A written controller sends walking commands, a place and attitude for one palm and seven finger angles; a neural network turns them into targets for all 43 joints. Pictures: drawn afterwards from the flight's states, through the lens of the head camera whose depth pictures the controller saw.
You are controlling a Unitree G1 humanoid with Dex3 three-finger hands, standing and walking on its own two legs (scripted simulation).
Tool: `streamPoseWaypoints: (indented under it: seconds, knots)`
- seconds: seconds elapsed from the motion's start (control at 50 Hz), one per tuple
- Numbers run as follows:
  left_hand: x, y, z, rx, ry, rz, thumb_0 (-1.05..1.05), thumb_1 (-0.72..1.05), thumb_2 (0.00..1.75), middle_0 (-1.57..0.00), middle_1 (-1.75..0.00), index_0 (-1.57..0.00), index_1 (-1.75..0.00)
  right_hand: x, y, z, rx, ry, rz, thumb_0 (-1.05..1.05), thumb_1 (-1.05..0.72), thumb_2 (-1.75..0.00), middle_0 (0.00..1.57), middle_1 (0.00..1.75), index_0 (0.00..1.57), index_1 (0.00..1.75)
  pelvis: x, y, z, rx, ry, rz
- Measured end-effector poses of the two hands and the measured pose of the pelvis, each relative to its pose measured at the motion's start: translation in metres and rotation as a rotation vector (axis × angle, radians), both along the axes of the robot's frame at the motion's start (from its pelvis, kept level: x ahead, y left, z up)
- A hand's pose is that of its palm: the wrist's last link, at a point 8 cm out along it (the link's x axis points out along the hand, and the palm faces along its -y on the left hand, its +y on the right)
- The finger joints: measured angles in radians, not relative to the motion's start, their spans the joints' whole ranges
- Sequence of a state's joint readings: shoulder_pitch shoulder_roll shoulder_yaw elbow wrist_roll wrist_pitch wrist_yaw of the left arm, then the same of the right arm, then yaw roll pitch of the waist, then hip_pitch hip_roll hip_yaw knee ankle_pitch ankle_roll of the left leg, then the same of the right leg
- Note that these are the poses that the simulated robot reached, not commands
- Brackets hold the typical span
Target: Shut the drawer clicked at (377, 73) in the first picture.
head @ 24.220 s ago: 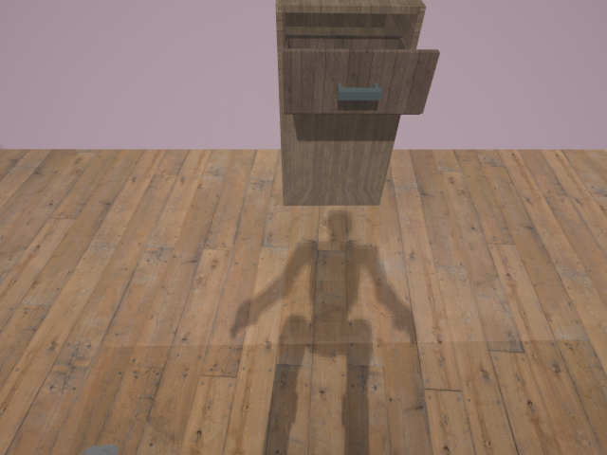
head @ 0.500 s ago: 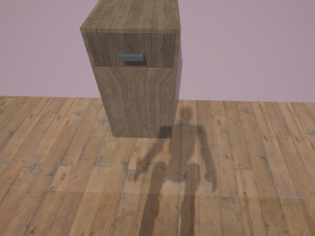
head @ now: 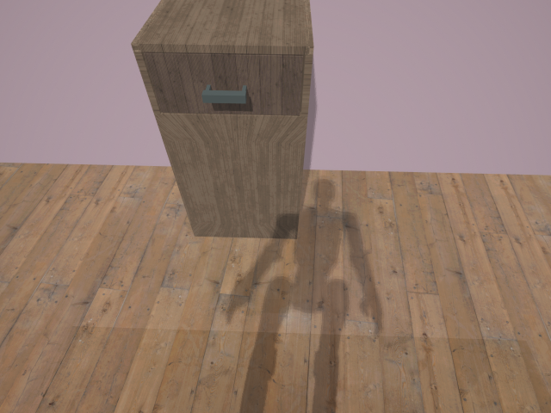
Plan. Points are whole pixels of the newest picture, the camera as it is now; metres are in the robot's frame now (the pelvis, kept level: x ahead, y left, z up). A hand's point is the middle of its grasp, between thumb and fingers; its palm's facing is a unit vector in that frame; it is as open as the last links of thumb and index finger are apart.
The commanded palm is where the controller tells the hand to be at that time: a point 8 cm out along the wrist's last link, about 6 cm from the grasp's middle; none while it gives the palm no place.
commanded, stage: look to check the result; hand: left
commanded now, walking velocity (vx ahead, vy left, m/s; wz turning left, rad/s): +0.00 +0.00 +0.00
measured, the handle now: (225, 92) +0.89 +0.19 -0.03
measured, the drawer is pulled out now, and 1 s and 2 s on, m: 0.00 0.00 0.00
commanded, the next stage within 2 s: stand and wait in 0.20 s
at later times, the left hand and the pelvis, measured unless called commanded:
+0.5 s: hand out of the picture +0.07 +0.23 -0.16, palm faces +0.00 -0.95 -0.30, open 7.4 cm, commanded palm none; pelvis +0.00 +0.01 +0.00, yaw +0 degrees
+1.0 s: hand out of the picture +0.07 +0.25 -0.16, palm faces -0.01 -0.95 -0.32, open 7.4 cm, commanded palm none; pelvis +0.01 +0.01 +0.00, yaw +0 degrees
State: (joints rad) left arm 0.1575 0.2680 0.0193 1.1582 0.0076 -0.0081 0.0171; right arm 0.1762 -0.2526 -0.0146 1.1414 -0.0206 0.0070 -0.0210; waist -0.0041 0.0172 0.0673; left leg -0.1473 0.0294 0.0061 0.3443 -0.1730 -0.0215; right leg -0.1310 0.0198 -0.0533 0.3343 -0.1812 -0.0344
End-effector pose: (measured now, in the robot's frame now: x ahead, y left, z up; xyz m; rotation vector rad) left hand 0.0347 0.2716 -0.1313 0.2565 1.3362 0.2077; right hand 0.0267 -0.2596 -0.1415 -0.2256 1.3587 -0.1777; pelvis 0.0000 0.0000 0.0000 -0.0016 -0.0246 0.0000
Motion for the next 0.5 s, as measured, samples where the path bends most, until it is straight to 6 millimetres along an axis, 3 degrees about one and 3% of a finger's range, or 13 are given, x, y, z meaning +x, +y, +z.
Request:
streamPoseWaypoints:
  seconds: [0.28, 0.5]
  knots:
    - [0.017, 0.001, 0.002, -0.007, -0.049, -0.014, 0.01, 0.91, 0.9, -0.2, -0.3, -0.2, -0.3, 0.017, 0.0, 0.004, -0.007, -0.048, 0.011, 0.01, -0.91, -0.9, 0.2, 0.3, 0.2, 0.3, 0.002, 0.003, 0.001, 0.001, -0.004, -0.001]
    - [0.025, 0.006, 0.003, -0.003, -0.062, -0.025, 0.01, 0.91, 0.9, -0.2, -0.3, -0.2, -0.3, 0.018, -0.003, 0.006, -0.02, -0.051, 0.011, 0.01, -0.91, -0.9, 0.2, 0.3, 0.2, 0.3, 0.003, 0.005, 0.001, 0.001, -0.002, -0.002]
